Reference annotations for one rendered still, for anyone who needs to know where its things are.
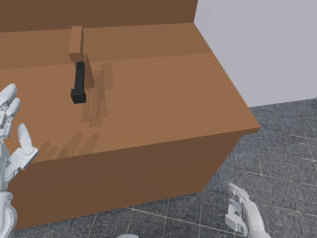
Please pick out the tap lever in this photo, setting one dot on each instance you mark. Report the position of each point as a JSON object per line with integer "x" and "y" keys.
{"x": 77, "y": 93}

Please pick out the counter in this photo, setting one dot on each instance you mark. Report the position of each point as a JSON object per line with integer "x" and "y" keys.
{"x": 160, "y": 118}

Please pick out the right robot hand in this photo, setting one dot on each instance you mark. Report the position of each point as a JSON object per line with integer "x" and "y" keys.
{"x": 247, "y": 217}

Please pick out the left robot hand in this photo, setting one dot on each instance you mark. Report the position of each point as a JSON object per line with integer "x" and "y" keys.
{"x": 22, "y": 157}

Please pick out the left robot forearm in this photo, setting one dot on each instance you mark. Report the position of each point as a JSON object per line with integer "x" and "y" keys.
{"x": 8, "y": 215}

